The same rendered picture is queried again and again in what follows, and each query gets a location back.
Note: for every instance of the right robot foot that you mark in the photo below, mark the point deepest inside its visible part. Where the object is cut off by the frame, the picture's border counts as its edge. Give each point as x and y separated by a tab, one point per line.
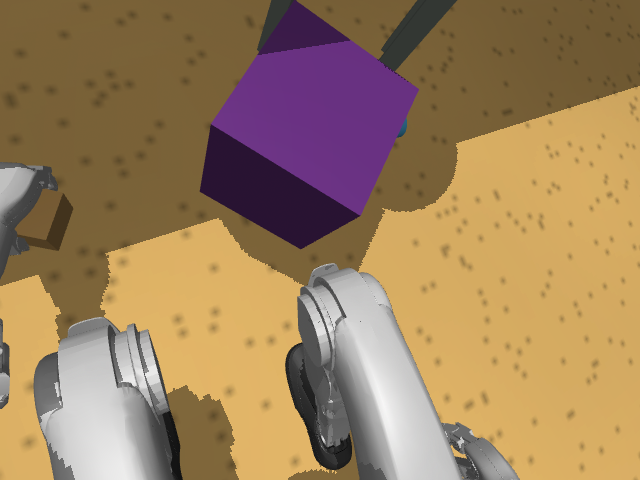
332	457

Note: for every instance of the right robot hand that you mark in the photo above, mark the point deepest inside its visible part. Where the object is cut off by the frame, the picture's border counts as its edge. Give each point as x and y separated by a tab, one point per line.
484	461

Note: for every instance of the left robot hand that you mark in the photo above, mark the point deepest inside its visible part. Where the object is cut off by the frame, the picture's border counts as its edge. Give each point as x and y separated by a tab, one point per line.
20	189

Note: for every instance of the left robot foot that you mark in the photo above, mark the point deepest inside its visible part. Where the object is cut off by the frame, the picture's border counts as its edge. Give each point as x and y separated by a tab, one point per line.
174	444

